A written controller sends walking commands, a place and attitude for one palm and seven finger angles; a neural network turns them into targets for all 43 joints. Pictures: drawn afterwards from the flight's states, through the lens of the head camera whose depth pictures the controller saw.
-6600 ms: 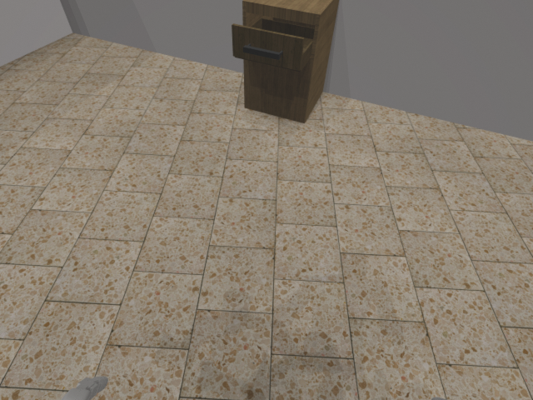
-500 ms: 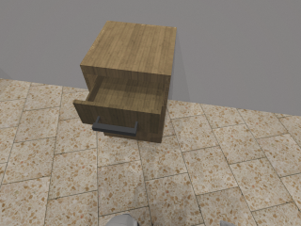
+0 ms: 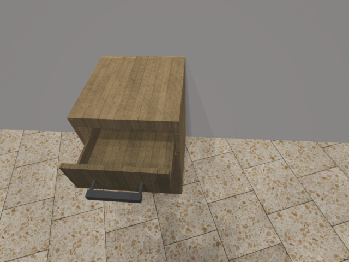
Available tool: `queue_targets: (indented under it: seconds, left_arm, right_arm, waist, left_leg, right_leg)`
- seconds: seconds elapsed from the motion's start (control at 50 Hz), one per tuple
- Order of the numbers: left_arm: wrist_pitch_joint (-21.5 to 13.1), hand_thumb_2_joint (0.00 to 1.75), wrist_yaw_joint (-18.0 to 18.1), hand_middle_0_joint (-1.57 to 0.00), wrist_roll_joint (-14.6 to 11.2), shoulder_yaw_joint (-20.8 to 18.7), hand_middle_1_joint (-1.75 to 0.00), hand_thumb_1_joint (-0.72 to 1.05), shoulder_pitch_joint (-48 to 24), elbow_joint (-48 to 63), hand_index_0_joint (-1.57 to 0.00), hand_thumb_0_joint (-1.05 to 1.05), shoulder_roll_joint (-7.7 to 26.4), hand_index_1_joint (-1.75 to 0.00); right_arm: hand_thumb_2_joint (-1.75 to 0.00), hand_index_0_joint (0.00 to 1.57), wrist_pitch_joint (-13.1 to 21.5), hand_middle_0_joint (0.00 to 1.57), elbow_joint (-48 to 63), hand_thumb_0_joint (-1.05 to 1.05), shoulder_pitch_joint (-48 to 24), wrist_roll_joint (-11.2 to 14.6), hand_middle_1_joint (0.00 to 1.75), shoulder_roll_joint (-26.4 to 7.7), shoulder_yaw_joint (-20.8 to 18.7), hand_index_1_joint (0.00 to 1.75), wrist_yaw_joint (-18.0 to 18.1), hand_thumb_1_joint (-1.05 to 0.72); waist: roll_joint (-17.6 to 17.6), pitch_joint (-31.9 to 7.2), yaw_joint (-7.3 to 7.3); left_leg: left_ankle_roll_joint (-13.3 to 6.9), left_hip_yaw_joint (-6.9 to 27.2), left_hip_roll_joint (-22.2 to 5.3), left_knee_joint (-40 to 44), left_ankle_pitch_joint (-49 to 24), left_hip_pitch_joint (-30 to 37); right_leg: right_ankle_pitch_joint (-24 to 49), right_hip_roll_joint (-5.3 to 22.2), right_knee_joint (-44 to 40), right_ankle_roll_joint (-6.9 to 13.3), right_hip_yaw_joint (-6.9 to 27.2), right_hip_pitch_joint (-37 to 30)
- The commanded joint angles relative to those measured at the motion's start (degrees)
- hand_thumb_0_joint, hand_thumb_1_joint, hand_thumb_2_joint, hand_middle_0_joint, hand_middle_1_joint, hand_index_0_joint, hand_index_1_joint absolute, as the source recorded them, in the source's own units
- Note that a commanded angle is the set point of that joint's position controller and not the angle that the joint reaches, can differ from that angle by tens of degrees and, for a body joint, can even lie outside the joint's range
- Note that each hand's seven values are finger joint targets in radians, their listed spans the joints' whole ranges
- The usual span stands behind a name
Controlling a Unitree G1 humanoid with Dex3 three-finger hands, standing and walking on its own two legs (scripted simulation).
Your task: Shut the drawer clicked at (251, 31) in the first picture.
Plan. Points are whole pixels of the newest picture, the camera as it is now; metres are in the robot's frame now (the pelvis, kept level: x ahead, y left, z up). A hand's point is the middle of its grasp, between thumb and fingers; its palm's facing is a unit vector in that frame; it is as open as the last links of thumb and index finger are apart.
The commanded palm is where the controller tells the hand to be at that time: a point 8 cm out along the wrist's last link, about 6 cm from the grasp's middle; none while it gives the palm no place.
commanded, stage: come to a stop and stand still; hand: left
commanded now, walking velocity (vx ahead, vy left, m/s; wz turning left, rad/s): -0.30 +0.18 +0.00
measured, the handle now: (115, 190) +0.39 +0.24 -0.25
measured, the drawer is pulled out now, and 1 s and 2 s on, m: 0.19 0.19 0.19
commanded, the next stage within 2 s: look again from close up in 1.10 s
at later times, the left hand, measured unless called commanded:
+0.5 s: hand out of the picture -0.03 +0.28 -0.18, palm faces +0.09 -0.97 -0.22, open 7.4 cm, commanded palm none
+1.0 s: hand out of the picture -0.10 +0.21 -0.17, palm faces +0.00 -0.99 -0.16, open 7.4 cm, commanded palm none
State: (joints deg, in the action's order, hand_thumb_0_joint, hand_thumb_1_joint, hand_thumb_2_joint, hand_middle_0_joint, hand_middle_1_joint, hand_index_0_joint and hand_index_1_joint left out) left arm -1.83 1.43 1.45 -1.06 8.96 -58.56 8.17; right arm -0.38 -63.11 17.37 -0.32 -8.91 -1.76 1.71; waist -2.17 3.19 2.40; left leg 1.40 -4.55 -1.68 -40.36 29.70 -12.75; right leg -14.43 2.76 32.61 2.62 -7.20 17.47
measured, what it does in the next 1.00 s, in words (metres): walks backwards: left foot, then right foot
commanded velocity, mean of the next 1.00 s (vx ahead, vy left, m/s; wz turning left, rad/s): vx -0.02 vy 0.02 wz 0.00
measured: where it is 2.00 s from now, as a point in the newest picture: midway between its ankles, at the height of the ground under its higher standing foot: outside the picture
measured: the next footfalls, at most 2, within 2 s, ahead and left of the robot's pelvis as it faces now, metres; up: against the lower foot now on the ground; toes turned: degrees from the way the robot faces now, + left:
left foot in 0.34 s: +0.00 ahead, +0.18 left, +0.00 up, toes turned +3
right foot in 0.70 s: -0.08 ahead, -0.03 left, +0.00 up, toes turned -2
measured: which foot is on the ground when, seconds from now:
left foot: up 0.00-0.32, down 0.34-1.00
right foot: down 0.00-0.36, up 0.38-0.68, down 0.70-1.00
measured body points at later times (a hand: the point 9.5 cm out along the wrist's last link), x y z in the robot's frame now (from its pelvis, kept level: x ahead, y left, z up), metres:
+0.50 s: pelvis -0.05 +0.07 +0.01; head -0.05 +0.10 +0.46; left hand -0.03 +0.33 -0.16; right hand +0.01 -0.16 -0.13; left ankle -0.04 +0.17 -0.73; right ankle -0.05 -0.07 -0.68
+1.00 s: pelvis -0.09 +0.06 +0.01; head -0.10 +0.06 +0.46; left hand -0.10 +0.26 -0.15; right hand -0.14 -0.15 -0.15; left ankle -0.04 +0.17 -0.73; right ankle -0.13 -0.03 -0.73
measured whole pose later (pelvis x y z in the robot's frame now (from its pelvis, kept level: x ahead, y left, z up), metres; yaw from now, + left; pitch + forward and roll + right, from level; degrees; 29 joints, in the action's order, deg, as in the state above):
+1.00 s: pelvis -0.09 +0.06 +0.01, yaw -1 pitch -2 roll +0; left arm 0.3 2.4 0.5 0.5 17.6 -65.8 6.3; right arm -1.4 -66.9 19.0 -0.7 -7.5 0.1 1.6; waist 0.3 1.0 1.4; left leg -0.4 -4.0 -0.8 -22.2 7.6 -12.4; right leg -16.4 -1.5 23.4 2.6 -2.8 4.9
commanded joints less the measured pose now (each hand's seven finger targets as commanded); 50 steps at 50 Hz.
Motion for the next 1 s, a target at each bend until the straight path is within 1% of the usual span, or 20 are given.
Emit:
queue_targets:
  seconds: [0.0,0.06,0.14,0.22,0.28,0.3,0.32,0.34,0.36,0.38,0.44,0.48,0.58,0.62,0.66,0.72,0.74,0.76,0.86,0.98]
  left_arm:
    - [0.79,0.90,1.79,-0.20,-0.16,-3.32,-0.30,0.90,7.40,0.78,-0.20,0.00,11.60,-0.30]
    - [1.48,0.90,1.81,-0.20,0.01,-4.20,-0.30,0.90,5.41,1.89,-0.20,0.00,12.28,-0.30]
    - [2.07,0.90,1.53,-0.20,0.24,-4.28,-0.30,0.90,2.09,3.80,-0.20,0.00,12.34,-0.30]
    - [2.56,0.90,1.18,-0.20,0.76,-4.56,-0.30,0.90,1.75,4.22,-0.20,0.00,13.28,-0.30]
    - [3.22,0.90,0.81,-0.20,0.27,-4.37,-0.30,0.90,0.38,3.78,-0.20,0.00,12.67,-0.30]
    - [3.62,0.90,0.61,-0.20,-0.17,-3.85,-0.30,0.90,0.91,4.06,-0.20,0.00,10.71,-0.30]
    - [4.06,0.90,0.35,-0.20,-0.64,-3.23,-0.30,0.90,2.80,4.59,-0.20,0.00,7.31,-0.30]
    - [4.38,0.90,0.53,-0.20,-0.61,-2.98,-0.30,0.90,1.87,4.98,-0.20,0.00,6.14,-0.30]
    - [4.44,0.90,0.46,-0.20,-0.62,-3.17,-0.30,0.90,2.19,4.54,-0.20,0.00,6.84,-0.30]
    - [5.08,0.90,0.52,-0.20,-0.03,-3.28,-0.30,0.90,3.46,3.21,-0.20,0.00,6.84,-0.30]
    - [4.77,0.90,0.05,-0.20,0.06,-3.27,-0.30,0.90,8.17,-0.04,-0.20,0.00,7.70,-0.30]
    - [4.14,0.90,0.02,-0.20,-0.09,-2.70,-0.30,0.90,8.60,-0.96,-0.20,0.00,7.61,-0.30]
    - [3.33,0.90,0.35,-0.20,-0.47,-1.01,-0.30,0.90,6.96,-1.22,-0.20,0.00,5.38,-0.30]
    - [2.93,0.90,0.61,-0.20,-0.70,-0.64,-0.30,0.90,10.50,-2.95,-0.20,0.00,4.39,-0.30]
    - [2.04,0.90,1.05,-0.20,-0.58,-0.45,-0.30,0.90,13.45,-5.03,-0.20,0.00,5.11,-0.30]
    - [1.34,0.90,1.09,-0.20,-0.78,0.08,-0.30,0.90,11.93,-5.26,-0.20,0.00,6.71,-0.30]
    - [0.80,0.90,1.13,-0.20,-0.87,0.14,-0.30,0.90,11.04,-5.67,-0.20,0.00,6.09,-0.30]
    - [0.64,0.90,1.20,-0.20,-1.01,0.54,-0.30,0.90,10.69,-5.67,-0.20,0.00,5.12,-0.30]
    - [1.31,0.90,1.29,-0.20,-1.17,0.66,-0.30,0.90,11.21,-5.77,-0.20,0.00,4.48,-0.30]
    - [1.63,0.90,1.18,-0.20,-1.21,0.40,-0.30,0.90,12.44,-5.85,-0.20,0.00,4.15,-0.30]
  right_arm:
    - [-0.90,0.20,-1.08,0.20,3.53,0.00,0.81,0.31,0.30,-3.82,-1.33,0.30,0.49,-0.90]
    - [-0.90,0.20,-2.40,0.20,4.58,0.00,-0.64,-0.01,0.30,-3.79,-2.10,0.30,-0.04,-0.90]
    - [-0.90,0.20,-3.01,0.20,5.96,0.00,-0.85,-0.13,0.30,-4.15,-2.50,0.30,-0.87,-0.90]
    - [-0.90,0.20,-2.03,0.20,7.18,0.00,-1.95,-0.05,0.30,-4.27,-2.17,0.30,-1.22,-0.90]
    - [-0.90,0.20,-1.18,0.20,6.11,0.00,2.16,-0.12,0.30,-4.49,-1.83,0.30,-1.17,-0.90]
    - [-0.90,0.20,-0.67,0.20,5.77,0.00,3.38,-0.27,0.30,-6.24,-1.86,0.30,-1.08,-0.90]
    - [-0.90,0.20,-0.23,0.20,6.89,0.00,1.84,-0.87,0.30,-10.28,-2.52,0.30,-0.98,-0.90]
    - [-0.90,0.20,-0.56,0.20,9.10,0.00,-1.69,-1.14,0.30,-12.82,-2.59,0.30,-0.66,-0.90]
    - [-0.90,0.20,-0.71,0.20,10.27,0.00,-5.78,-1.40,0.30,-12.13,-1.81,0.30,-0.43,-0.90]
    - [-0.90,0.20,-0.36,0.20,10.12,0.00,-8.54,-1.31,0.30,-10.58,-1.50,0.30,-0.01,-0.90]
    - [-0.90,0.20,-0.42,0.20,9.75,0.00,-9.13,-0.74,0.30,-8.77,-0.55,0.30,0.48,-0.90]
    - [-0.90,0.20,-0.07,0.20,8.56,0.00,-6.82,-0.29,0.30,-8.08,-0.43,0.30,0.55,-0.90]
    - [-0.90,0.20,0.25,0.20,5.06,0.00,-0.73,-0.47,0.30,-8.13,-0.89,0.30,0.69,-0.90]
    - [-0.90,0.20,0.26,0.20,4.08,0.00,0.04,-0.29,0.30,-8.19,-0.85,0.30,0.51,-0.90]
    - [-0.90,0.20,0.44,0.20,3.41,0.00,-0.01,0.40,0.30,-6.18,-0.45,0.30,0.32,-0.90]
    - [-0.90,0.20,0.72,0.20,2.64,0.00,-0.73,0.45,0.30,-3.89,0.24,0.30,-0.25,-0.90]
    - [-0.90,0.20,0.49,0.20,1.84,0.00,-0.69,0.10,0.30,-3.94,0.27,0.30,-0.12,-0.90]
    - [-0.90,0.20,0.40,0.20,1.32,0.00,-0.01,0.07,0.30,-4.63,0.35,0.30,-0.04,-0.90]
    - [-0.90,0.20,-0.19,0.20,-1.39,0.00,2.14,-0.12,0.30,-4.10,0.97,0.30,-0.09,-0.90]
    - [-0.90,0.20,-0.40,0.20,-2.19,0.00,4.08,-0.31,0.30,-2.73,1.11,0.30,0.20,-0.90]
  waist:
    - [9.50,-7.11,-4.54]
    - [7.11,-7.41,-4.12]
    - [11.44,-7.96,-3.30]
    - [14.38,-7.87,-3.58]
    - [14.08,-6.45,-1.09]
    - [7.35,-5.83,-0.79]
    - [-8.13,-3.67,-1.65]
    - [-14.72,0.34,-1.74]
    - [-10.45,1.84,-3.22]
    - [-14.38,2.43,-4.34]
    - [-8.88,1.55,-5.25]
    - [-4.94,-0.04,-4.36]
    - [-4.70,-3.40,-1.19]
    - [-3.22,-5.20,-2.30]
    - [1.21,-5.04,-2.72]
    - [2.71,-2.48,-1.42]
    - [10.49,-1.63,-1.26]
    - [11.50,-0.30,-1.08]
    - [4.57,5.53,-1.29]
    - [1.23,6.38,-1.82]
  left_leg:
    - [0.89,4.62,-0.45,-14.10,3.99,-11.24]
    - [1.91,4.95,0.61,-18.81,0.46,-12.36]
    - [2.39,4.06,0.81,-15.39,-4.05,-10.05]
    - [1.69,2.45,0.64,-3.23,-5.18,-5.51]
    - [0.96,1.02,0.91,13.16,-16.50,5.54]
    - [0.40,3.36,-1.38,18.39,-17.60,7.95]
    - [-2.57,16.68,-11.60,25.93,-17.09,3.92]
    - [-6.41,23.13,-17.77,31.27,-16.55,-6.84]
    - [-9.50,21.11,-17.58,32.69,-9.51,-13.74]
    - [-8.39,18.83,-14.90,33.91,-7.13,-15.08]
    - [-7.28,11.87,-9.58,30.89,-10.14,-7.46]
    - [-8.24,10.98,-9.53,29.80,-15.72,-1.30]
    - [-11.12,14.90,-12.47,27.19,-27.29,8.74]
    - [-9.95,14.35,-11.38,25.19,-28.93,8.52]
    - [-5.69,10.92,-7.30,21.72,-24.35,3.10]
    - [-2.41,7.44,-3.13,20.70,-23.44,5.09]
    - [-2.29,6.74,-3.37,19.43,-24.80,5.45]
    - [-2.22,6.51,-3.60,19.73,-24.44,5.75]
    - [-2.18,7.14,-3.43,22.26,-17.99,3.94]
    - [-2.09,7.42,-3.20,22.37,-14.80,1.13]
  right_leg:
    - [62.52,20.24,-7.87,10.71,15.18,-16.37]
    - [54.67,18.96,-9.26,9.84,12.69,-14.12]
    - [40.06,16.14,-11.37,8.01,10.02,-10.29]
    - [22.96,14.64,-12.56,7.09,11.70,-8.00]
    - [5.28,11.61,-10.35,2.75,10.91,0.27]
    - [-1.09,8.26,-5.49,0.57,9.09,3.19]
    - [-9.43,2.07,2.89,-2.48,5.07,7.56]
    - [-15.12,-1.12,11.09,-3.38,5.07,6.18]
    - [-13.10,0.14,16.17,-2.67,8.31,2.35]
    - [-12.17,-0.05,19.31,-2.51,9.76,2.33]
    - [-6.61,-1.64,25.61,-3.06,9.41,5.67]
    - [-6.61,-1.09,22.75,-3.68,8.56,6.89]
    - [-12.71,-0.34,3.98,-3.95,6.61,2.27]
    - [-7.09,-0.69,-5.56,-3.63,6.18,-3.42]
    - [4.42,1.64,-15.95,-2.70,9.23,-11.21]
    - [7.06,6.86,-16.11,0.11,13.24,-6.08]
    - [8.80,5.52,-16.45,-0.09,13.62,-5.28]
    - [8.78,5.68,-16.96,-0.17,13.34,-4.39]
    - [-6.76,3.91,-18.83,-0.13,12.75,-0.14]
    - [-9.27,3.24,-18.73,0.18,12.72,-0.46]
